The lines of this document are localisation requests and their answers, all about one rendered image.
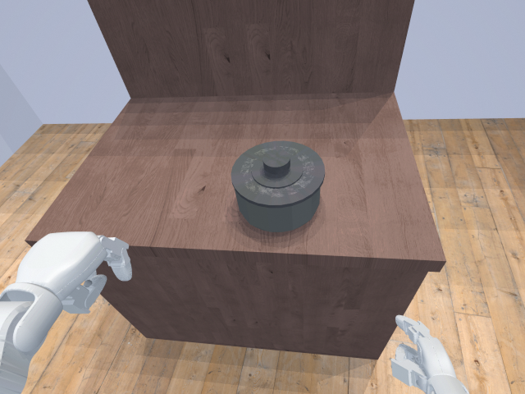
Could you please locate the right robot forearm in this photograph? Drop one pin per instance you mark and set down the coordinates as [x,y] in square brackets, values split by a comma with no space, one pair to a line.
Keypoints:
[445,384]

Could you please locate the pot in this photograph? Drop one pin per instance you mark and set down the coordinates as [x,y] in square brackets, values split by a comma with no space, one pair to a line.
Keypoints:
[279,219]

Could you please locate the left robot forearm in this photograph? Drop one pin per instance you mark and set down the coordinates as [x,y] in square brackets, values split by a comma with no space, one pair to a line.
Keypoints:
[27,312]

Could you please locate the left robot hand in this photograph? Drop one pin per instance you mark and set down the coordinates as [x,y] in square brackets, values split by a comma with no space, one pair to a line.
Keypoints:
[61,261]

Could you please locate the lid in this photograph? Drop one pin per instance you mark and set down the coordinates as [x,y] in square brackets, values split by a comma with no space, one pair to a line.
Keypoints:
[303,179]

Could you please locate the table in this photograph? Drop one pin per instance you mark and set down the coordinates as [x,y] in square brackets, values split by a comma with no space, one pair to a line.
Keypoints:
[208,80]

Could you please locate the knob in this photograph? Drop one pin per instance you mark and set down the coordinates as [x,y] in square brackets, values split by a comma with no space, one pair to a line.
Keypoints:
[276,161]

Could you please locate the right robot hand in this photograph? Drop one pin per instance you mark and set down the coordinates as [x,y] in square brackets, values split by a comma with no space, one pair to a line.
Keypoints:
[415,367]

